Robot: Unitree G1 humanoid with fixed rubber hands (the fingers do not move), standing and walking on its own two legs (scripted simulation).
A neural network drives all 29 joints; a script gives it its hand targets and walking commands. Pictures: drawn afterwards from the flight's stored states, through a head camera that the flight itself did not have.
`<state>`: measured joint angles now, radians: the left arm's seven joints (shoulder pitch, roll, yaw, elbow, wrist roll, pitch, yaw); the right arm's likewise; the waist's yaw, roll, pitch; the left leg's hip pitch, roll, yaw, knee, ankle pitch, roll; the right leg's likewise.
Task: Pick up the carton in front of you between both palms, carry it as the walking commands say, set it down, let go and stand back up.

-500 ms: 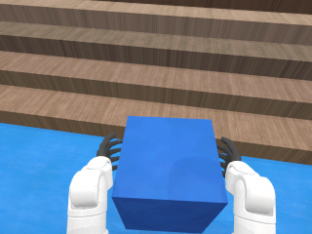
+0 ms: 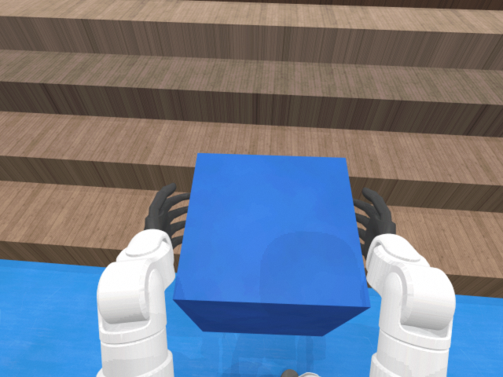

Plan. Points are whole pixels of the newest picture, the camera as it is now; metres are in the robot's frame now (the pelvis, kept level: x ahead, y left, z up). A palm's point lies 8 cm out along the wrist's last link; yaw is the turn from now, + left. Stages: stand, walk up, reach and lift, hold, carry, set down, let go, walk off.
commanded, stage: carry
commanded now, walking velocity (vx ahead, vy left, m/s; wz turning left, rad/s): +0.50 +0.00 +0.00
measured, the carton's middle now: (266, 254) +0.30 -0.01 +0.05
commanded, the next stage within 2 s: none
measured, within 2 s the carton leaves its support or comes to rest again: neither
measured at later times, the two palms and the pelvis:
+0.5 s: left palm (183, 64) +0.70 +0.17 +0.16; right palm (318, 64) +0.70 -0.13 +0.16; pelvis +0.32 +0.01 -0.02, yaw +0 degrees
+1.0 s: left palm (202, 8) +1.03 +0.16 +0.17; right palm (305, 6) +1.04 -0.14 +0.17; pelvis +0.65 -0.01 +0.04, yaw +1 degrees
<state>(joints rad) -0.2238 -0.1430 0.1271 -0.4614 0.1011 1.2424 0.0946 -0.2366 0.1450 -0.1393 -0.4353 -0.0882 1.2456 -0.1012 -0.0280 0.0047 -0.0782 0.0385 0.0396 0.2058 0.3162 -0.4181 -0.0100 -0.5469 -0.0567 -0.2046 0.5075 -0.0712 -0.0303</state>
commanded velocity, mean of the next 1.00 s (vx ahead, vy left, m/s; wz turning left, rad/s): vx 0.50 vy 0.00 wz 0.00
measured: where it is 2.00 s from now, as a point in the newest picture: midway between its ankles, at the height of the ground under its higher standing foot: (254, 143)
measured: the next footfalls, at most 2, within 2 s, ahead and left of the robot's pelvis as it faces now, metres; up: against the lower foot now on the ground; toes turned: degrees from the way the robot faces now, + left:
right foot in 0.02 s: +0.20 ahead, -0.09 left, +0.00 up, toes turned -11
left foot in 0.48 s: +0.48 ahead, +0.09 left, +0.00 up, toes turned +8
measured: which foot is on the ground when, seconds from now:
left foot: down 0.00-0.06, up 0.08-0.46, down 0.48-0.98, up 1.00-1.00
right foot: up 0.00-0.00, down 0.02-0.50, up 0.52-0.94, down 0.96-1.00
